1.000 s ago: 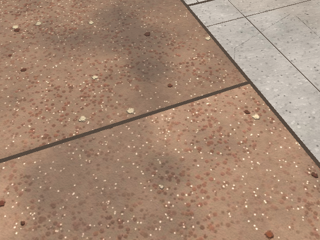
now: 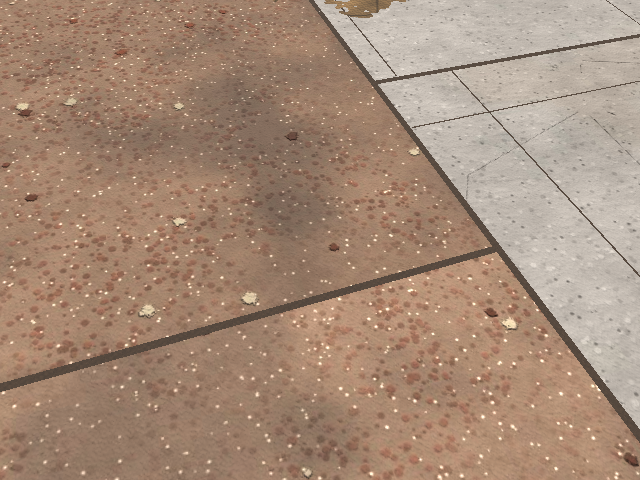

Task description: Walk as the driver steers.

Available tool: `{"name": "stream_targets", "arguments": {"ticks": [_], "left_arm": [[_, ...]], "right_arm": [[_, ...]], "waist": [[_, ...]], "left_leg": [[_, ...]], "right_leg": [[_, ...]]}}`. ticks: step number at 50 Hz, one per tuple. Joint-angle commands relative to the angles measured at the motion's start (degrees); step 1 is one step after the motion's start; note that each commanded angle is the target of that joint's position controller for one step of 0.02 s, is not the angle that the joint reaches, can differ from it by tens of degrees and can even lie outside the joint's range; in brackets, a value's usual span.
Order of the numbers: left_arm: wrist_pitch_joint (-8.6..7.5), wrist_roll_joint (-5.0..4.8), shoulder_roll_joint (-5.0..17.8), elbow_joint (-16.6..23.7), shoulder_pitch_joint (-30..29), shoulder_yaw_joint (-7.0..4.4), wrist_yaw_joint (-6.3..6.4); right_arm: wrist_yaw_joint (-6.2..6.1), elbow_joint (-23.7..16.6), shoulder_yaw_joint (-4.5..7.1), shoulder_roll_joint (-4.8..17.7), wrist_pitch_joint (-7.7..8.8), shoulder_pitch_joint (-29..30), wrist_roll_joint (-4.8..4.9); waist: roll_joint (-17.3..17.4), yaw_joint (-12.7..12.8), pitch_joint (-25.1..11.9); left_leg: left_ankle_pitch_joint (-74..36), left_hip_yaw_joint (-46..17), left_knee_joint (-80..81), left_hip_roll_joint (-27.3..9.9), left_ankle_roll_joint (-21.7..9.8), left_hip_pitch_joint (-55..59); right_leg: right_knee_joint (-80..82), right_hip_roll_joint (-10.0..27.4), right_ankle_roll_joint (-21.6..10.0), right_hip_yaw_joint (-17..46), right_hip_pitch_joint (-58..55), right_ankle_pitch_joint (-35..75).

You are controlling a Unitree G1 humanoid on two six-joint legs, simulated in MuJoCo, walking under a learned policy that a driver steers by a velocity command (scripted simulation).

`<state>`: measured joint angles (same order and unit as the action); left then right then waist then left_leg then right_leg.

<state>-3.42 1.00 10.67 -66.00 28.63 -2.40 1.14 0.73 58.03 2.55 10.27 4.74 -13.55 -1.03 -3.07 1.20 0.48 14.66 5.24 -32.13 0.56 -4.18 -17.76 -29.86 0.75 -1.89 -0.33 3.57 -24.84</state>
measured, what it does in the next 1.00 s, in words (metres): walks ahead: right foot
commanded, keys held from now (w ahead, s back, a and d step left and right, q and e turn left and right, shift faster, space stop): w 1.00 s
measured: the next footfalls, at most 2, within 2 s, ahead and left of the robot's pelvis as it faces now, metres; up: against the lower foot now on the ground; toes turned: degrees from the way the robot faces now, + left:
right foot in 0.46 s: +0.41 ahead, -0.06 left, +0.00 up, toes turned -4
left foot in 1.02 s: +0.72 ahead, +0.12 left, +0.00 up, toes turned +5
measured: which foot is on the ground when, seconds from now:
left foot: down 0.00-0.48, up 0.50-1.00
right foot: up 0.00-0.44, down 0.46-1.00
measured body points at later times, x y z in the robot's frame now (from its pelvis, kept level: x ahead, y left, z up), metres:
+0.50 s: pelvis +0.26 +0.00 -0.01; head +0.30 +0.00 +0.43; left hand +0.43 +0.23 -0.13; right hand +0.15 -0.22 -0.16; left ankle +0.05 +0.08 -0.69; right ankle +0.37 -0.06 -0.73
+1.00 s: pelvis +0.54 +0.02 +0.00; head +0.58 +0.03 +0.45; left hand +0.43 +0.24 -0.15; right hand +0.75 -0.18 -0.11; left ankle +0.68 +0.11 -0.72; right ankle +0.37 -0.06 -0.73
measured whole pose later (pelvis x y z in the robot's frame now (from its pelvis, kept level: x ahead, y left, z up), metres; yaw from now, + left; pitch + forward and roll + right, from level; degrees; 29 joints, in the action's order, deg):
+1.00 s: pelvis +0.54 +0.02 +0.00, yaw +1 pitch +1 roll -1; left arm -5.7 1.5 9.3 -63.0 28.2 -1.8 0.9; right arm 1.4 50.4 1.8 9.5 3.4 0.9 -1.3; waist 0.4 4.2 3.7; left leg 6.3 5.4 -30.9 -1.1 -5.8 -28.5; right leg -14.4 -3.5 -3.2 -4.4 -7.6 -22.4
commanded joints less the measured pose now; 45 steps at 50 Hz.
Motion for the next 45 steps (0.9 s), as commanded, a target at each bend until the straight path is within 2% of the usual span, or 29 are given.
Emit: {"name": "stream_targets", "arguments": {"ticks": [1, 2, 3, 4, 6, 8, 10, 14, 17, 19, 20, 21, 22, 23, 24, 25, 26, 27, 28, 29, 30, 32, 34, 37, 40, 45], "left_arm": [[-1.86, 0.5, 2.3, 7.0, -5.6, -0.01, -1.13], [-1.54, 1.52, 4.0, 7.8, -9.0, -0.56, -1.52], [-1.73, 1.27, 2.7, 8.3, -10.6, -0.33, -2.08], [-1.87, 0.88, 1.9, 8.2, -10.8, -0.27, -2.44], [-0.98, 1.24, 1.8, 7.8, -9.5, -0.51, -2.84], [-0.07, 1.09, 2.2, 8.5, -11.1, -0.84, -3.03], [0.49, 0.98, 1.8, 10.2, -15.6, -0.75, -3.08], [0.54, 0.27, 0.8, 14.8, -27.3, 0.11, -3.25], [0.55, -0.15, 1.4, 16.5, -31.5, 0.31, -3.13], [0.32, -0.12, 2.5, 16.9, -30.8, -0.09, -2.71], [0.08, -0.07, 3.3, 16.3, -28.4, -0.49, -2.36], [-0.25, -0.02, 4.3, 14.9, -23.4, -1.08, -1.95], [-0.71, 0.01, 5.4, 12.1, -15.2, -1.86, -1.52], [-1.19, 0.82, 7.4, 9.4, -6.3, -2.88, -0.98], [-1.36, 2.26, 13.0, 8.5, 1.4, -4.37, -0.52], [-0.5, 1.16, 13.6, 8.9, -0.5, -4.6, -1.32], [-0.27, -0.29, 11.6, 9.9, -7.8, -4.11, -1.66], [-0.67, -0.66, 7.6, 10.7, -12.5, -3.0, -1.83], [-1.22, -0.34, 4.8, 10.4, -14.2, -2.2, -1.86], [-1.76, -0.23, 2.9, 9.3, -13.6, -1.49, -1.54], [-2.17, -0.12, 2.0, 8.6, -12.7, -1.05, -1.26], [-2.98, -0.08, 3.2, 7.3, -9.5, -1.01, -1.01], [-3.2, -0.15, 5.0, 6.8, -7.5, -1.17, -1.0], [-3.03, -0.29, 5.0, 6.5, -4.3, -0.76, -1.14], [-3.06, -0.38, 5.0, 5.9, -0.8, -0.48, -1.06], [-2.82, 0.28, 5.4, 4.2, 3.9, -0.39, -0.38]], "right_arm": [[-1.03, 6.1, 3.18, 11.1, -0.3, -28.2, -0.35], [-1.17, 4.6, 2.3, 8.5, -0.77, -21.5, -0.41], [-0.85, 2.5, 1.86, 7.2, -0.54, -15.4, -0.33], [-0.68, 1.4, 1.5, 6.5, -0.14, -11.8, -0.24], [-0.9, 1.4, 0.41, 4.0, 0.76, -10.8, 0.1], [-1.26, 3.0, -0.04, 3.7, 1.35, -14.1, 0.25], [-1.41, 4.0, -0.37, 3.9, 1.54, -16.6, 0.21], [-1.46, 4.2, -1.06, 3.5, 1.74, -17.8, 0.14], [-1.79, 4.9, -0.92, 4.5, 1.94, -19.2, 0.16], [-1.97, 5.2, -0.74, 5.2, 2.02, -18.5, -0.02], [-2.08, 5.2, -0.56, 5.8, 2.05, -17.7, -0.11], [-2.24, 5.2, -0.31, 6.5, 1.94, -17.0, -0.26], [-2.26, 5.1, -0.09, 7.1, 1.62, -16.2, -0.29], [-2.08, 4.7, -0.12, 7.0, 1.45, -15.8, -0.03], [-1.55, 3.0, -0.92, 3.1, 1.33, -18.5, 0.99], [-0.89, 3.1, -0.37, 2.1, 1.2, -22.0, 2.0], [-0.96, 1.5, 0.42, 5.4, 0.95, -16.2, 0.87], [-0.71, -0.2, 0.47, 5.4, 1.17, -10.4, 0.33], [-0.61, -0.4, 0.45, 4.0, 1.14, -8.9, 0.11], [-0.46, -0.5, 0.54, 3.2, 0.48, -9.1, -0.81], [-0.14, 0.0, 0.29, 1.7, -0.39, -10.7, -1.32], [0.26, -0.5, 0.35, 1.1, -1.5, -10.1, -1.43], [0.53, -2.6, 0.45, 1.9, -2.21, -5.1, -1.34], [0.82, -5.7, 0.42, 2.9, -2.39, 3.7, -0.88], [1.02, -7.8, -0.11, 2.2, -2.2, 10.2, -0.25], [0.97, -10.4, -0.21, 2.8, -1.67, 17.5, -0.11]], "waist": [[20.3, -10.9, -0.3], [10.5, -7.1, 4.1], [5.9, -5.0, 6.3], [4.3, -3.0, 6.5], [5.3, -1.0, 5.6], [6.2, -0.6, 5.4], [6.6, -1.0, 5.8], [7.6, -2.7, 8.0], [8.4, -3.3, 8.3], [8.1, -2.0, 7.5], [8.2, -0.6, 5.9], [8.4, 1.5, 3.1], [7.7, 4.9, -1.1], [6.5, 8.3, -5.6], [-1.5, 8.7, -13.1], [-8.6, 5.6, -17.6], [-1.8, 3.2, -9.5], [1.6, 2.3, -2.6], [4.1, 0.2, 1.3], [3.7, -1.6, 2.2], [3.1, -2.9, 2.2], [2.1, -3.7, 2.5], [1.4, -3.5, 4.0], [1.1, -1.5, 5.8], [0.3, 0.5, 5.9], [-0.6, 2.7, 6.5]], "left_leg": [[20.2, -42.1, 23.6, -22.7, -10.2, 30.8], [20.7, -38.2, 22.5, -22.0, -9.9, 24.8], [15.9, -32.7, 22.8, -20.1, -8.8, 19.5], [10.2, -27.3, 23.9, -17.7, -7.5, 16.1], [-0.8, -19.6, 24.8, -14.0, -6.1, 14.3], [-13.1, -15.0, 24.0, -12.7, -5.9, 16.0], [-21.3, -11.9, 23.6, -11.9, -6.0, 16.9], [-27.9, -7.8, 24.3, -9.9, -5.7, 14.5], [-32.3, -7.0, 24.2, -11.0, -5.6, 16.3], [-41.0, -6.3, 21.2, -12.2, -5.5, 19.5], [-48.7, -5.6, 17.4, -12.4, -5.1, 21.2], [-55.5, -5.0, 11.3, -12.4, -4.6, 22.6], [-57.1, -4.1, 1.5, -11.6, -4.1, 22.1], [-47.5, -3.2, -11.0, -9.8, -3.5, 14.8], [-22.5, -0.4, -31.4, -4.7, -2.3, 0.5], [14.6, -4.3, -48.9, 4.9, -1.3, -13.9], [9.2, -8.4, -49.9, 0.2, -2.3, -19.3], [4.2, -8.0, -46.9, -2.2, -2.4, -19.8], [1.7, -8.0, -42.6, -4.2, -2.3, -17.0], [1.0, -8.2, -39.2, -5.5, -1.8, -13.8], [0.9, -8.0, -37.1, -5.9, -1.1, -11.1], [0.0, -6.7, -34.3, -6.1, -0.2, -11.2], [-3.8, -5.5, -30.1, -7.0, 0.8, -15.1], [-10.3, -3.8, -20.8, -7.5, 2.1, -19.8], [-15.1, -1.9, -11.3, -6.1, 2.5, -18.9], [-13.5, -0.5, -3.4, -4.1, 0.9, -20.2]], "right_leg": [[-31.4, -4.3, -3.0, -3.5, 38.3, -5.8], [-38.0, 0.5, -4.1, 0.6, 40.3, -2.0], [-38.1, 2.5, -4.4, 1.5, 39.5, 4.3], [-36.2, 3.9, -4.2, 1.7, 37.0, 8.6], [-33.4, 4.5, -2.8, 0.4, 33.9, 11.6], [-31.8, 3.8, -2.0, -1.4, 35.4, 13.5], [-29.0, 3.6, -1.2, -2.8, 37.8, 15.7], [-14.4, 1.8, -0.8, -5.6, 34.8, 21.7], [-6.6, 0.2, -2.2, -7.1, 30.0, 23.5], [-4.1, -0.8, -4.3, -7.1, 26.7, 22.0], [-3.5, -2.1, -5.4, -7.4, 23.5, 20.0], [-3.0, -3.5, -6.5, -7.5, 18.6, 17.8], [-0.2, -5.0, -7.6, -7.7, 10.2, 17.8], [1.8, -1.8, -9.2, -4.3, -2.4, 16.9], [3.3, 13.8, -13.4, 15.5, -16.7, 6.9], [14.0, 23.7, -20.4, 42.5, -22.2, 2.3], [16.6, 21.0, -18.5, 36.8, -14.9, -3.0], [18.3, 19.2, -16.6, 28.5, -6.2, -0.7], [20.0, 16.6, -14.4, 22.5, 0.9, 6.0], [20.6, 14.3, -12.6, 18.1, 5.2, 11.4], [21.1, 12.6, -11.6, 14.4, 7.7, 15.1], [21.6, 11.4, -11.5, 10.6, 8.7, 21.6], [23.3, 10.5, -11.4, 8.1, 8.3, 22.1], [24.4, 9.1, -10.5, 5.6, 5.5, 25.6], [23.8, 8.3, -9.1, 3.4, 2.2, 31.2], [20.5, 10.7, -9.7, 2.9, -8.2, 38.6]]}}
